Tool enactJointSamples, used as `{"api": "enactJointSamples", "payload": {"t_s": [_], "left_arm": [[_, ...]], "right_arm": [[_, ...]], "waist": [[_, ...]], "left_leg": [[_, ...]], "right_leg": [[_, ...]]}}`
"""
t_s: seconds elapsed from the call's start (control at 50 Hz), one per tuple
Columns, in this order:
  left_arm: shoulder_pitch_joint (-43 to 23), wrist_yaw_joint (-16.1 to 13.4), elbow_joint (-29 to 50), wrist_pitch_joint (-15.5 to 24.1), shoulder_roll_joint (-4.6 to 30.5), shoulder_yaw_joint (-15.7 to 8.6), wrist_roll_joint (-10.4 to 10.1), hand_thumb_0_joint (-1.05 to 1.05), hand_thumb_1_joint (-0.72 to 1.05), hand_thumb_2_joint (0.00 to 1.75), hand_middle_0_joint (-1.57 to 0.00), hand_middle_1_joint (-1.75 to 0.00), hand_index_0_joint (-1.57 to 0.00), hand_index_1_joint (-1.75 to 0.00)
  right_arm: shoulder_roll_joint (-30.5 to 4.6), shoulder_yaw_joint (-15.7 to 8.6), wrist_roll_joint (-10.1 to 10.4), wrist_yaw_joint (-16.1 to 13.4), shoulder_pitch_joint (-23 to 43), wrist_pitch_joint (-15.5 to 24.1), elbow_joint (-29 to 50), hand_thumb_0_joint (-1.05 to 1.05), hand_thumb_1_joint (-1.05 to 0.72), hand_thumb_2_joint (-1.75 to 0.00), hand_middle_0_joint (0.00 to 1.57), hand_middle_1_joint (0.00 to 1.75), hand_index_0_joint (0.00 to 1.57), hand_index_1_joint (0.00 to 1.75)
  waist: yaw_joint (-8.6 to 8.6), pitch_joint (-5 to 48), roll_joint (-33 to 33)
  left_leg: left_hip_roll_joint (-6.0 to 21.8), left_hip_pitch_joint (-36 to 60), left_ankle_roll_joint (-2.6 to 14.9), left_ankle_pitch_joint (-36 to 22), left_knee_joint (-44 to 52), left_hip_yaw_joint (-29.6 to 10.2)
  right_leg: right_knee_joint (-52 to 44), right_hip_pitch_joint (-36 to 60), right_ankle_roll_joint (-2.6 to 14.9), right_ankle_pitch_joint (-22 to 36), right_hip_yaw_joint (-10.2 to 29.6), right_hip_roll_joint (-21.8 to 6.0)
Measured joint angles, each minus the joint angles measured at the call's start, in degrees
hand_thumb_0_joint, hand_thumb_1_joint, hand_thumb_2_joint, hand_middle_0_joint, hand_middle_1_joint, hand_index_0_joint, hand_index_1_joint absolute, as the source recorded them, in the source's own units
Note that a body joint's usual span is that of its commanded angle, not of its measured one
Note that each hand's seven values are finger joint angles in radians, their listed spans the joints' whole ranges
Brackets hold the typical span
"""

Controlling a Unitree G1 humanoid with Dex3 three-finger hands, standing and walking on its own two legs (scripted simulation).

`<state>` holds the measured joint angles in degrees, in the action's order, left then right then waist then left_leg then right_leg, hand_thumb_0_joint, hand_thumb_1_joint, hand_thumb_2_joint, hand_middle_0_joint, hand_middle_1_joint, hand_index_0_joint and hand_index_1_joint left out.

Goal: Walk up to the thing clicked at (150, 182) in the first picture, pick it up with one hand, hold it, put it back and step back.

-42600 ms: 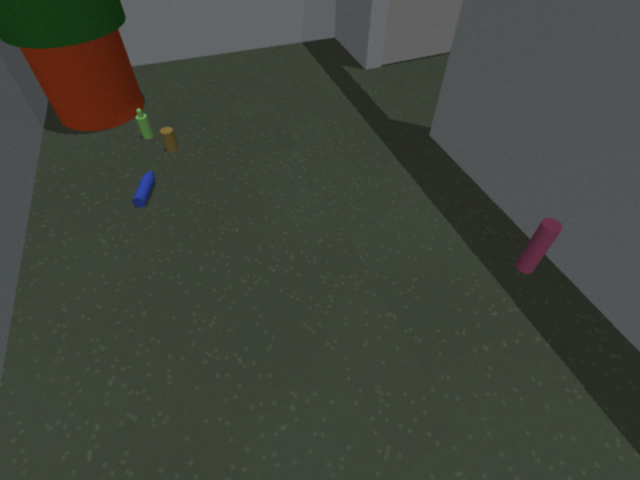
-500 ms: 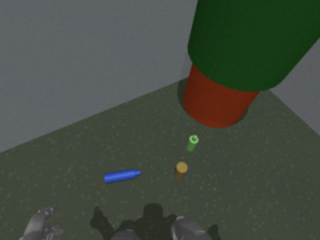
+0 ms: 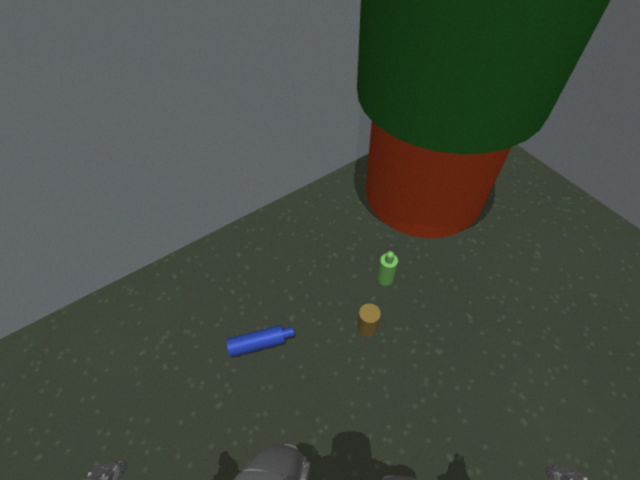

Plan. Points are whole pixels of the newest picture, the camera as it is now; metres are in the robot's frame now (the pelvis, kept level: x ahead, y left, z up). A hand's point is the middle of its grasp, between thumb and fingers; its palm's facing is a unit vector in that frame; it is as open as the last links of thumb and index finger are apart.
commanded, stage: step back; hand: left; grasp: from above
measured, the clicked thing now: (261, 339) +0.56 +0.24 -0.74
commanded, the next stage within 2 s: none
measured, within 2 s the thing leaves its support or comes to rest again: neither
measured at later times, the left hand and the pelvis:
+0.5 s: hand out of the picture -0.08 +0.27 -0.16, palm faces +0.01 -0.93 -0.38, open 7.4 cm; pelvis -0.16 +0.00 -0.01, yaw +0 degrees
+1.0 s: hand out of the picture -0.21 +0.24 -0.15, palm faces +0.08 -0.91 -0.41, open 7.4 cm; pelvis -0.34 -0.04 -0.02, yaw +6 degrees
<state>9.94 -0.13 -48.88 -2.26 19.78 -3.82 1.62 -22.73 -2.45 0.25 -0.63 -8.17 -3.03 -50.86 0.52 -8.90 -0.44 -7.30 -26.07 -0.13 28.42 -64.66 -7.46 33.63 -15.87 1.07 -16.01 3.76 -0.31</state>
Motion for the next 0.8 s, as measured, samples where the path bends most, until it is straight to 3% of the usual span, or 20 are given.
{"api": "enactJointSamples", "payload": {"t_s": [0.06,0.12,0.16,0.2,0.24,0.28,0.32,0.38,0.44,0.5,0.56,0.6,0.62,0.64,0.68,0.74,0.8], "left_arm": [[-1.3,-0.4,2.1,0.3,0.1,-0.1,0.2,0.01,0.90,0.90,-0.21,-0.30,-0.21,-0.30],[-2.9,-0.7,4.2,0.4,0.5,0.0,0.1,0.01,0.90,0.90,-0.21,-0.30,-0.21,-0.30],[-3.9,-0.7,5.2,0.1,1.2,0.1,-0.3,0.01,0.90,0.90,-0.21,-0.30,-0.21,-0.30],[-4.9,-0.5,5.3,-0.6,2.7,-0.1,-0.8,0.00,0.91,0.90,-0.21,-0.30,-0.20,-0.30],[-4.5,-0.7,4.3,-1.4,2.9,-0.4,-1.1,0.00,0.91,0.90,-0.20,-0.30,-0.20,-0.30],[-4.0,-0.7,2.9,-2.1,2.5,-0.3,-1.0,0.01,0.91,0.90,-0.20,-0.30,-0.20,-0.30],[-2.9,-0.5,2.4,-2.1,2.6,-0.4,-1.4,0.01,0.91,0.90,-0.20,-0.30,-0.20,-0.30],[-0.9,-0.2,2.3,-1.6,3.1,-0.8,-1.4,0.01,0.91,0.90,-0.20,-0.30,-0.20,-0.30],[0.6,-0.2,1.7,-1.4,3.7,-1.2,-1.1,0.01,0.91,0.90,-0.20,-0.30,-0.20,-0.30],[1.5,-0.2,1.1,-1.3,3.9,-1.3,-1.0,0.01,0.91,0.90,-0.20,-0.30,-0.20,-0.30],[2.1,0.0,0.2,-0.7,3.9,-1.2,-0.9,0.01,0.91,0.90,-0.20,-0.30,-0.20,-0.30],[1.3,0.2,-1.2,-0.3,2.3,-1.1,-0.5,0.01,0.91,0.90,-0.20,-0.30,-0.20,-0.30],[1.3,0.5,-1.4,-0.2,1.3,-0.8,-0.2,0.01,0.91,0.90,-0.20,-0.30,-0.20,-0.30],[1.9,0.9,-1.2,-0.2,0.9,-0.5,0.1,0.01,0.91,0.90,-0.20,-0.30,-0.20,-0.30],[3.4,1.2,-0.6,-0.3,0.7,-0.2,0.4,0.01,0.91,0.90,-0.20,-0.30,-0.20,-0.30],[4.0,0.8,-0.6,-0.7,0.1,-0.2,0.6,0.01,0.91,0.90,-0.21,-0.30,-0.21,-0.30],[2.6,0.3,0.6,-0.5,0.1,-0.5,0.7,0.01,0.90,0.90,-0.21,-0.30,-0.21,-0.30]], "right_arm": [[-1.2,0.1,0.1,-0.4,-1.0,0.4,0.2,0.01,-0.91,-0.90,0.21,0.30,0.20,0.30],[-1.4,0.1,-0.3,-0.7,-1.5,0.6,0.2,0.01,-0.91,-0.90,0.21,0.30,0.20,0.30],[-1.1,0.0,-0.7,-0.6,-1.7,1.0,0.2,0.01,-0.91,-0.90,0.21,0.30,0.20,0.30],[0.9,-0.1,-1.5,-0.4,-0.8,1.3,-0.4,0.01,-0.91,-0.90,0.21,0.30,0.20,0.30],[2.1,0.4,-2.2,0.4,-0.8,1.3,0.1,0.01,-0.91,-0.90,0.21,0.30,0.20,0.30],[2.4,0.7,-2.5,0.7,-1.2,1.6,0.7,0.01,-0.91,-0.90,0.21,0.30,0.20,0.30],[2.8,1.0,-2.7,0.6,-1.3,1.5,0.9,0.01,-0.90,-0.90,0.21,0.30,0.20,0.30],[3.0,0.9,-2.5,0.5,-0.4,1.6,1.7,0.01,-0.90,-0.90,0.21,0.30,0.21,0.30],[2.8,0.6,-2.2,0.2,1.0,1.9,3.3,0.01,-0.90,-0.90,0.21,0.30,0.21,0.30],[2.2,0.5,-2.1,0.1,2.7,1.9,4.9,0.01,-0.90,-0.90,0.21,0.30,0.21,0.30],[1.3,0.4,-2.1,0.4,4.1,1.3,6.0,0.01,-0.90,-0.90,0.21,0.30,0.21,0.30],[-0.2,-0.1,-1.7,0.4,4.8,0.6,5.8,0.01,-0.90,-0.90,0.21,0.30,0.21,0.30],[-0.8,-0.5,-1.5,0.3,4.5,0.1,5.3,0.01,-0.90,-0.90,0.21,0.30,0.20,0.30],[-0.8,-0.7,-1.2,0.0,3.8,-0.4,4.6,0.01,-0.90,-0.90,0.21,0.30,0.20,0.30],[-0.3,-0.9,-1.1,-0.3,2.2,-1.2,3.0,0.01,-0.90,-0.90,0.21,0.30,0.20,0.30],[-0.8,-0.7,-0.6,-0.1,-0.5,-0.9,2.1,0.01,-0.91,-0.90,0.21,0.30,0.20,0.30],[-1.4,-0.5,-0.7,-0.6,-3.1,-0.2,1.5,0.01,-0.91,-0.90,0.21,0.30,0.20,0.30]], "waist": [[0.08,-0.4,-0.6],[-0.34,-1.5,-0.8],[-0.78,-2.1,-0.2],[0.07,-4.0,3.9],[0.42,-3.7,4.8],[-1.05,-2.7,3.1],[-0.80,-1.6,2.9],[0.25,-0.5,3.1],[0.65,-0.8,3.1],[1.10,-1.7,2.7],[1.37,-2.2,2.1],[0.53,-3.3,-1.8],[-0.19,-3.3,-3.8],[-0.15,-2.4,-4.0],[1.60,-0.5,-1.7],[1.43,1.1,-0.7],[0.52,1.4,-1.3]], "left_leg": [[1.0,3.0,-0.73,0.0,3.8,-0.4],[3.7,7.3,-0.73,0.3,14.9,1.7],[5.3,11.0,-0.29,-4.2,25.7,3.5],[3.4,12.6,0.69,-9.5,29.1,5.7],[3.9,12.1,1.31,-10.0,28.7,6.3],[5.6,11.1,1.62,-11.1,29.0,4.4],[6.8,10.7,1.42,-13.3,31.4,4.2],[7.8,9.5,1.10,-15.9,33.5,5.2],[8.5,7.6,1.10,-17.4,33.3,5.8],[9.4,5.3,0.77,-18.4,31.8,6.9],[10.3,2.4,-0.41,-19.0,29.0,7.9],[12.1,0.8,-0.99,-19.4,26.7,5.7],[12.1,0.0,-0.44,-17.6,25.8,3.5],[10.2,-1.2,-0.17,-11.9,23.1,1.8],[5.4,-3.3,-0.34,-3.6,12.9,0.8],[0.6,-4.0,-0.08,-3.1,1.6,-1.1],[0.1,-1.5,-0.63,-3.1,-0.7,-1.8]], "right_leg": [[-1.0,-1.9,-0.33,2.1,-0.9,0.0],[0.2,-3.9,-0.81,3.0,-2.7,-0.3],[2.8,-5.7,-1.31,2.6,-3.9,-0.8],[5.7,-6.9,-1.47,2.3,-2.1,-2.8],[11.3,-8.6,-0.75,-6.7,1.0,0.0],[21.3,-10.2,-0.49,-13.1,2.5,4.2],[29.6,-11.2,-0.07,-12.9,4.3,6.7],[35.4,-10.4,-0.89,-11.4,5.8,7.6],[32.2,-7.0,-2.41,-11.8,5.7,6.2],[22.6,-2.7,-3.02,-12.6,3.9,3.8],[9.3,2.2,-2.48,-9.9,1.2,1.4],[5.2,4.0,-1.06,-7.3,-1.3,3.1],[5.0,4.1,-0.60,-6.6,-2.8,4.0],[5.5,3.2,-0.23,-6.3,-3.1,3.6],[5.9,1.3,0.43,-5.4,-1.1,1.4],[2.3,0.3,0.14,-1.9,-0.4,-0.9],[0.5,-1.7,0.05,0.8,-1.7,-1.2]]}}
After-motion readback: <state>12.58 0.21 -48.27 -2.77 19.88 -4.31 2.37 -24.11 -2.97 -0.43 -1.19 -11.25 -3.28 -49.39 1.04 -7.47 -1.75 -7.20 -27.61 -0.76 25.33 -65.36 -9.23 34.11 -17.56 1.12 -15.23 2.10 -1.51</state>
